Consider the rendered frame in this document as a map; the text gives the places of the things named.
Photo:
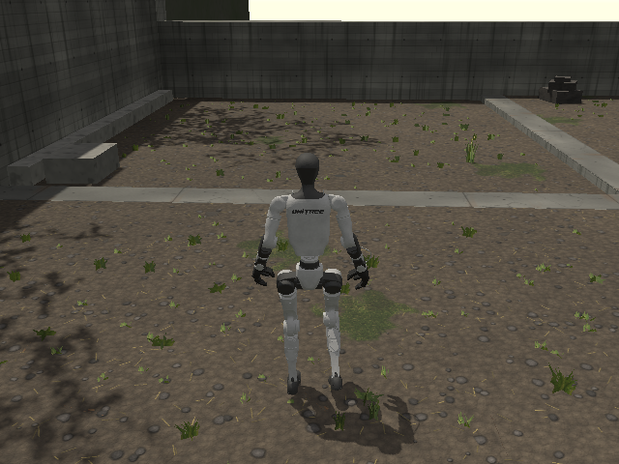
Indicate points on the right robot forearm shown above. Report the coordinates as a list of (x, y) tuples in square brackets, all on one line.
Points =
[(357, 256)]

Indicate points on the left robot forearm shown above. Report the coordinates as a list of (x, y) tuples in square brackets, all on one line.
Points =
[(262, 256)]

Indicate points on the left robot hand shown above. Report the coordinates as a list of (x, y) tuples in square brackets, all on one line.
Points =
[(265, 272)]

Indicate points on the right robot hand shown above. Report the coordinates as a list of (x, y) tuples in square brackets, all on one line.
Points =
[(363, 275)]

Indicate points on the robot left foot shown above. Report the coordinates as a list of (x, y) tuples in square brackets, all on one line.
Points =
[(292, 387)]

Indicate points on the right robot upper arm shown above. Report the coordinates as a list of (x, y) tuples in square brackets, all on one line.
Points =
[(339, 204)]

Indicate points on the left robot upper arm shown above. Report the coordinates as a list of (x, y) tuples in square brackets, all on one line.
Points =
[(277, 205)]

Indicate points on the robot right shin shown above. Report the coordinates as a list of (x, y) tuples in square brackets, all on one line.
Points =
[(333, 344)]

